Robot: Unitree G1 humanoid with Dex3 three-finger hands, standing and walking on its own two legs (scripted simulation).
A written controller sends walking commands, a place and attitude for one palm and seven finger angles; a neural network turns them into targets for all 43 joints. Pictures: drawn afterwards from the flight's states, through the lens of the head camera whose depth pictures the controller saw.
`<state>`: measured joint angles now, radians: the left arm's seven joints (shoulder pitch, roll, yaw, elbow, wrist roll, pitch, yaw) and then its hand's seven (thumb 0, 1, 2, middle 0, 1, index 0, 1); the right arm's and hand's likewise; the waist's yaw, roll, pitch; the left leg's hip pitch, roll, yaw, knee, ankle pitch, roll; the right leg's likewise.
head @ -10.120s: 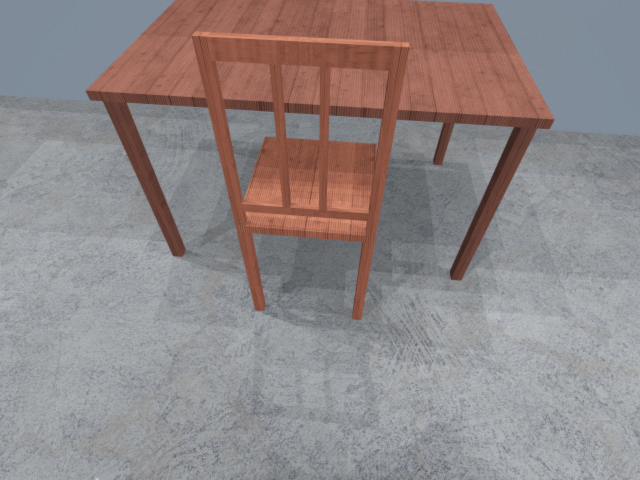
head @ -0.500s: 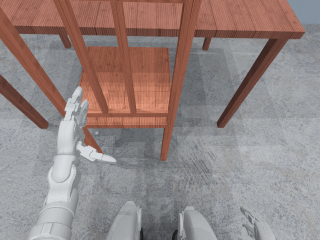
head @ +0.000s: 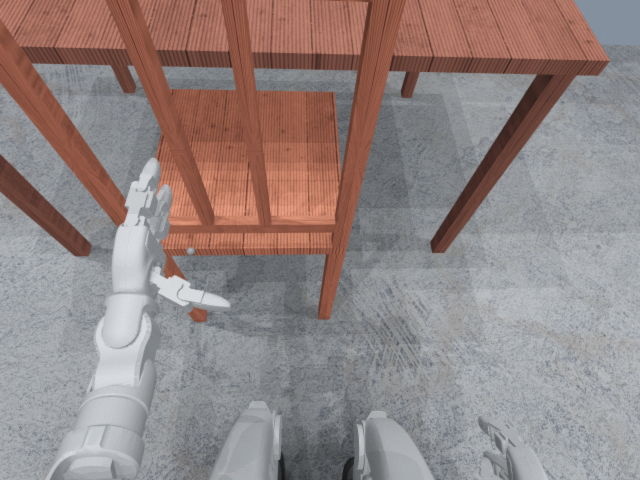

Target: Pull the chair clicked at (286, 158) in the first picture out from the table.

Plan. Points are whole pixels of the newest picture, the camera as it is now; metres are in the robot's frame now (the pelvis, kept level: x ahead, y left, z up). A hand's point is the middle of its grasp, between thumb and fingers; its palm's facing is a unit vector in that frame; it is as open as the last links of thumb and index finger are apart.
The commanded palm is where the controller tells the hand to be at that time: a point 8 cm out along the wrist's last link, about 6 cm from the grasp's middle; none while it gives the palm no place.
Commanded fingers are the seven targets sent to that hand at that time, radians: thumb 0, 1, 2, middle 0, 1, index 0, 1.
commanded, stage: push the fingers through the gap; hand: left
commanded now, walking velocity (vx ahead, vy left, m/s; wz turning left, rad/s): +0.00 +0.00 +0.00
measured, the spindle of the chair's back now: (178, 143) +0.50 +0.20 +0.07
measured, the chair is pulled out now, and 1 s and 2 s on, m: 0.00 0.00 0.00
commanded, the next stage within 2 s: hook a spindle and tug to test in 1.34 s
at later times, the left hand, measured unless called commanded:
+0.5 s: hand (193, 214) +0.43 +0.18 +0.02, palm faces +0.07 -1.00 -0.03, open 16.9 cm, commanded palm +0.41 +0.22 +0.02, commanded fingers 0.00 -0.50 0.30 -0.06 -0.08 -0.06 -0.08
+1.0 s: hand (207, 181) +0.48 +0.17 +0.02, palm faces +0.08 -1.00 -0.03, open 16.9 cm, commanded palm +0.45 +0.21 +0.02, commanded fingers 0.00 -0.50 0.30 -0.06 -0.08 -0.06 -0.08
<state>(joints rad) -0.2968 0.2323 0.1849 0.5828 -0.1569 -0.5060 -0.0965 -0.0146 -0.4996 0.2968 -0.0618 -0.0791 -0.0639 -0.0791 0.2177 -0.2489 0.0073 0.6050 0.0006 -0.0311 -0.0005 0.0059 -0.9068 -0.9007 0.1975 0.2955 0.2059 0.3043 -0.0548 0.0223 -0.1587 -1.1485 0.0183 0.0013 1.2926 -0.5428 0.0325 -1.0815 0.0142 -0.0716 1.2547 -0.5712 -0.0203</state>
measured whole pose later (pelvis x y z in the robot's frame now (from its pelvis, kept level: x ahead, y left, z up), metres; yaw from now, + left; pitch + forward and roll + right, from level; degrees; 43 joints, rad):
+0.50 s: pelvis +0.00 +0.00 +0.00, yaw -1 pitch +24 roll -3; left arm -0.52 0.29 0.26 0.82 -0.13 -0.52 -0.10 -0.01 -0.50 0.30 -0.06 -0.08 -0.06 -0.08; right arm 0.26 -0.25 0.01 0.63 -0.01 0.01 0.01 0.00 -0.91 -0.90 0.20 0.30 0.21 0.30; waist -0.09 0.02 -0.16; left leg -1.18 0.02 0.01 1.29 -0.54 0.04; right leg -1.12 0.02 -0.06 1.25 -0.56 -0.02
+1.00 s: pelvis +0.00 +0.00 -0.01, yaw -1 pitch +27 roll -3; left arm -0.73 0.34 0.34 1.02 -0.08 -0.54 -0.08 -0.01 -0.50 0.30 -0.06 -0.08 -0.06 -0.08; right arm 0.29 -0.25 0.01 0.64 -0.03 0.07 0.03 0.00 -0.91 -0.90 0.20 0.30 0.21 0.30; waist -0.13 0.04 -0.15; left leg -1.23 0.03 0.01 1.31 -0.54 0.04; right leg -1.17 0.03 -0.06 1.26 -0.56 -0.02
